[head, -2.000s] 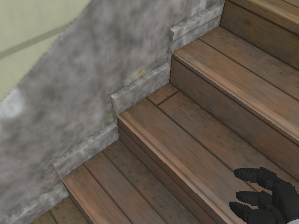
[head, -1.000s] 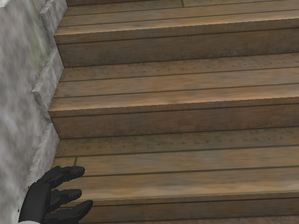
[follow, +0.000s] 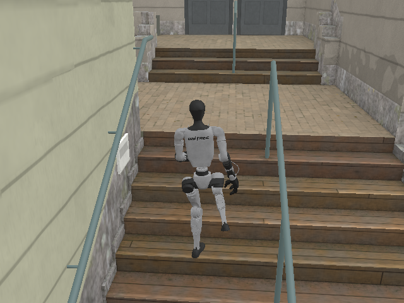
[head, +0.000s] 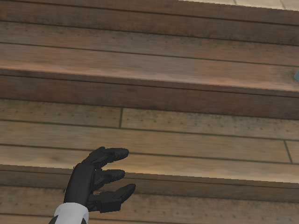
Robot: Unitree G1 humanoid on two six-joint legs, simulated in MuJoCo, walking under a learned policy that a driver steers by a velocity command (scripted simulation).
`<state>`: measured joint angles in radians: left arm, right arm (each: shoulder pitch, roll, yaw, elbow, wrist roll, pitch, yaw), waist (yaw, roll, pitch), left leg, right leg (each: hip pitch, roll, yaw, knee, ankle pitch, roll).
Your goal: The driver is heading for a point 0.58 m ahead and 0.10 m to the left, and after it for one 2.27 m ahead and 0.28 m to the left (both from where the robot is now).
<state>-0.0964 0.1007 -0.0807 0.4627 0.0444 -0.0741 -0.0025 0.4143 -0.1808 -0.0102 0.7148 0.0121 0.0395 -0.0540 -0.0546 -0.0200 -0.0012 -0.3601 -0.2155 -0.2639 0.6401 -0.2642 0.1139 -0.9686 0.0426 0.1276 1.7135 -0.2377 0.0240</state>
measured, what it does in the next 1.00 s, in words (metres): climbs, turning left: right foot 0.17 m higher, then left foot 0.17 m lower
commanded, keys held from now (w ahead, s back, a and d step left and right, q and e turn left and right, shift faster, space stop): q+shift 0.44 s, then w+q+shift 0.20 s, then w+shift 0.10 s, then w+e+shift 0.26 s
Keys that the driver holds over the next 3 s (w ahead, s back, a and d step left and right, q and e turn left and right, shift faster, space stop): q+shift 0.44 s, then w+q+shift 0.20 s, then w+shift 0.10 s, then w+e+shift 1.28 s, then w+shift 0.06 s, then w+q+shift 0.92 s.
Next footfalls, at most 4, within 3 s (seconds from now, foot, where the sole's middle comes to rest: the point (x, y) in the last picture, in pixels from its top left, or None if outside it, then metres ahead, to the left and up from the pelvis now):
0.34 right None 0.33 -0.22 -0.60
1.00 left None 0.15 0.23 -0.77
1.32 right None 0.41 0.21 -0.60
1.66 left None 0.41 0.51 -0.60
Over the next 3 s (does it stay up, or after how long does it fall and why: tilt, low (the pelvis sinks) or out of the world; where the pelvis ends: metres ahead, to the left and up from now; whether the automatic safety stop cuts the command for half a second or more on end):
stays up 1.41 0.12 0.66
